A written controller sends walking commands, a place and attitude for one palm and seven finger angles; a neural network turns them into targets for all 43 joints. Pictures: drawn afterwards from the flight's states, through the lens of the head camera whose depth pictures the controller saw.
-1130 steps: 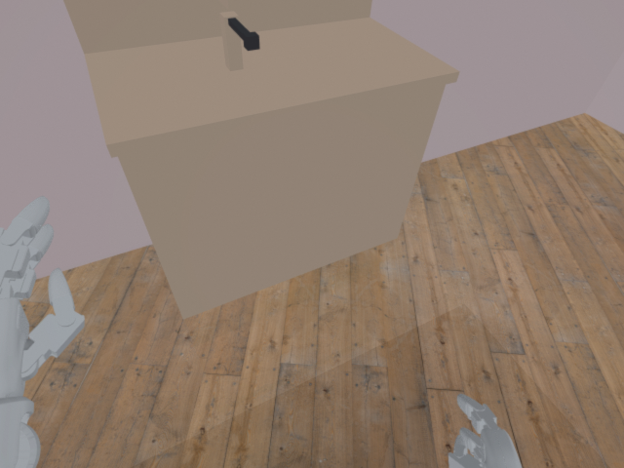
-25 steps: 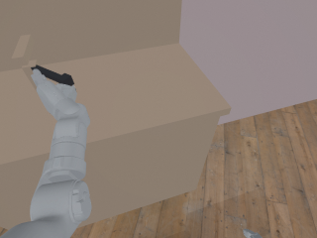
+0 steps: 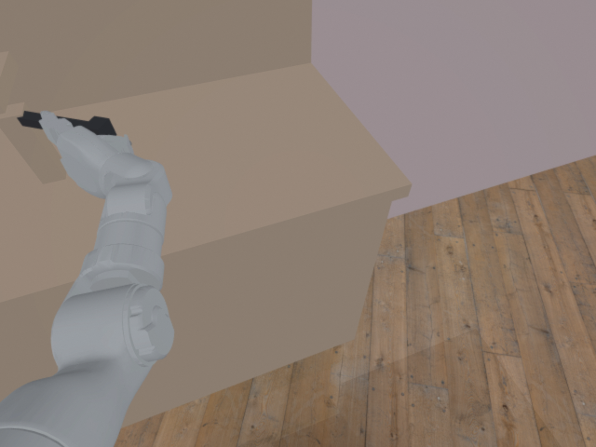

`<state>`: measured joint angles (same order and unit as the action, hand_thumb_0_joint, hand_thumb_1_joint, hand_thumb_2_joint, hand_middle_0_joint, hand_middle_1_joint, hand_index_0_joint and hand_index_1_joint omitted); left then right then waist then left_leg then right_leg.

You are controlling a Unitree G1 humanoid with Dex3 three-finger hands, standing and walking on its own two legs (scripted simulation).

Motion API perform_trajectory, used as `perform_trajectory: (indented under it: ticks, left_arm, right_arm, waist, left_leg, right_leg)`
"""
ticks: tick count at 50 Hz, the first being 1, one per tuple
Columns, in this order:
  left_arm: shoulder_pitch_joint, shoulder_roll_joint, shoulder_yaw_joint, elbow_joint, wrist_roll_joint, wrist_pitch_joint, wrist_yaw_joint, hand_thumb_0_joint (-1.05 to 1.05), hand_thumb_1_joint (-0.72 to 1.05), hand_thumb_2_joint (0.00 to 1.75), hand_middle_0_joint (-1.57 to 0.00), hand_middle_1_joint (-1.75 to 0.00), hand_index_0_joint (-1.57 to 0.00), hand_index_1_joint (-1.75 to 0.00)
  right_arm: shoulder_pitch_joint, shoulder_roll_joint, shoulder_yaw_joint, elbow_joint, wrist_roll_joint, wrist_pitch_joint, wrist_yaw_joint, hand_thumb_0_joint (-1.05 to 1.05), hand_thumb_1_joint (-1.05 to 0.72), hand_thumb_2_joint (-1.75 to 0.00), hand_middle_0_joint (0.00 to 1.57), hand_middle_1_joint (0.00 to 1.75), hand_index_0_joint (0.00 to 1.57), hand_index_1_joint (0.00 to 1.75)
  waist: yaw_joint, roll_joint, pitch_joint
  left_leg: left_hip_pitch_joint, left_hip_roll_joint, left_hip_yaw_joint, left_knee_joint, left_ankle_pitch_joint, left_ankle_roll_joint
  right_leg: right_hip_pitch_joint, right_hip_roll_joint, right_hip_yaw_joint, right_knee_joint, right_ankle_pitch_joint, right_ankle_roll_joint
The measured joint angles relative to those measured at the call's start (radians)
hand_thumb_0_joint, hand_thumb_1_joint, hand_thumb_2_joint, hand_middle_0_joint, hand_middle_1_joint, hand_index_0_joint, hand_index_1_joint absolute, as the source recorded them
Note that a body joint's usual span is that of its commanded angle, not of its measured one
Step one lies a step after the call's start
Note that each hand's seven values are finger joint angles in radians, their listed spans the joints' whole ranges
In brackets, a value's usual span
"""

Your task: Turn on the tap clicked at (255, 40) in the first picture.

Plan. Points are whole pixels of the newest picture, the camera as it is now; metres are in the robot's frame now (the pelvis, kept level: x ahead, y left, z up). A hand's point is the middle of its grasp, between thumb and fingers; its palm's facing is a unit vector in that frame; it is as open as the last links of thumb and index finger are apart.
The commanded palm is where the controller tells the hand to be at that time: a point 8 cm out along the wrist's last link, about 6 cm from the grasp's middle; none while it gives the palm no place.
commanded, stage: push the lever round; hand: left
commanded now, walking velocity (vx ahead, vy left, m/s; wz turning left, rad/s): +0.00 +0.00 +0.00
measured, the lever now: (99, 131) +0.51 +0.28 +0.17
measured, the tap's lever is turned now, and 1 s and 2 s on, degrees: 55 80 80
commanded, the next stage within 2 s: lift the hand up off the lever in 0.52 s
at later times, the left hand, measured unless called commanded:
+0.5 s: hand (145, 122) +0.53 +0.22 +0.17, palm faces +0.81 -0.57 -0.14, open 7.7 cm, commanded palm +0.47 +0.24 +0.17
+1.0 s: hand (139, 113) +0.54 +0.22 +0.18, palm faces +0.81 -0.58 -0.11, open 7.8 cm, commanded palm +0.48 +0.24 +0.18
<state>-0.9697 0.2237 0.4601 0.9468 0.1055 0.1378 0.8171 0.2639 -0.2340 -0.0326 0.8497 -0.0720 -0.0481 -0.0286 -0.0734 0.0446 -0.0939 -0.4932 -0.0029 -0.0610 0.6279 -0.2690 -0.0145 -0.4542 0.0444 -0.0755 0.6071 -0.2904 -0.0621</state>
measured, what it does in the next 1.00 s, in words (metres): stands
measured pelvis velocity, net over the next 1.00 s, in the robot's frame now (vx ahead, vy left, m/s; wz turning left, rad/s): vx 0.04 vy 0.01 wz -0.02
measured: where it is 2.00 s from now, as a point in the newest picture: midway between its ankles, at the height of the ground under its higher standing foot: outside the picture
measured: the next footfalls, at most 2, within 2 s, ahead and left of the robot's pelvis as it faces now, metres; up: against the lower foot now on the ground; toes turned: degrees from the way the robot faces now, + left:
none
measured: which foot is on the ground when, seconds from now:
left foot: down 0.00-1.00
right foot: down 0.00-1.00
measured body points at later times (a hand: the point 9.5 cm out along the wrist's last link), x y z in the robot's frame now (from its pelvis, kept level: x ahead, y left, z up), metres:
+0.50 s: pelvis +0.01 +0.00 +0.00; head +0.07 -0.01 +0.44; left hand +0.49 +0.24 +0.18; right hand +0.01 -0.26 -0.14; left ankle +0.03 +0.13 -0.72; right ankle +0.01 -0.08 -0.72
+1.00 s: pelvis +0.04 +0.01 +0.00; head +0.08 +0.00 +0.45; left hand +0.49 +0.25 +0.19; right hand +0.06 -0.25 -0.14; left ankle +0.03 +0.13 -0.72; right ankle +0.01 -0.08 -0.72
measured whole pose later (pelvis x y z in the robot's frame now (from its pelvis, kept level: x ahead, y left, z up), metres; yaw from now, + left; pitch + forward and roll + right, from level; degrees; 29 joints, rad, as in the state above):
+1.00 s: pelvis +0.04 +0.01 +0.00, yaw -1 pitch +11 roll -1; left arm -1.04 0.25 0.51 0.98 0.14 0.16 0.84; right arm 0.33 -0.23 -0.05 0.83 -0.09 -0.04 0.03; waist -0.10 0.06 -0.13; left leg -0.51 0.00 -0.04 0.63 -0.32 -0.01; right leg -0.46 0.05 -0.05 0.58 -0.33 -0.05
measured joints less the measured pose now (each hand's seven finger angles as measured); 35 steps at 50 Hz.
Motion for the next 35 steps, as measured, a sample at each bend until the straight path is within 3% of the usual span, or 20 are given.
perform_trajectory:
  ticks: [10, 20, 35]
  left_arm:
    - [-0.092, 0.043, 0.032, 0.112, 0.038, -0.014, 0.040, 0.02, 0.94, 0.92, -0.16, -0.15, -0.15, -0.15]
    - [-0.152, 0.094, 0.060, 0.179, 0.059, -0.023, 0.040, 0.00, 0.93, 0.92, -0.16, -0.15, -0.15, -0.15]
    - [-0.128, 0.088, 0.084, 0.143, 0.053, -0.037, 0.030, 0.01, 0.90, 0.91, -0.16, -0.15, -0.15, -0.15]
  right_arm:
    - [0.037, -0.004, -0.004, 0.003, -0.015, 0.004, 0.026, 0.00, -0.91, -0.90, 0.20, 0.30, 0.20, 0.30]
    - [0.073, -0.009, -0.003, -0.002, -0.021, 0.007, 0.038, 0.00, -0.91, -0.90, 0.20, 0.30, 0.20, 0.30]
    - [0.103, -0.008, -0.011, -0.009, -0.023, 0.011, 0.055, 0.00, -0.91, -0.90, 0.20, 0.30, 0.20, 0.30]
  waist:
    - [-0.027, 0.004, -0.016]
    - [-0.055, 0.004, -0.023]
    - [-0.057, 0.007, -0.033]
  left_leg:
    - [-0.059, 0.005, -0.001, 0.024, -0.009, -0.003]
    - [-0.097, 0.012, 0.004, 0.037, -0.022, -0.003]
    - [-0.080, 0.015, 0.015, 0.031, -0.047, 0.004]
  right_leg:
    - [-0.058, 0.005, -0.001, 0.020, -0.006, -0.004]
    - [-0.095, 0.012, 0.003, 0.026, -0.012, -0.004]
    - [-0.075, 0.016, 0.016, 0.006, -0.025, 0.003]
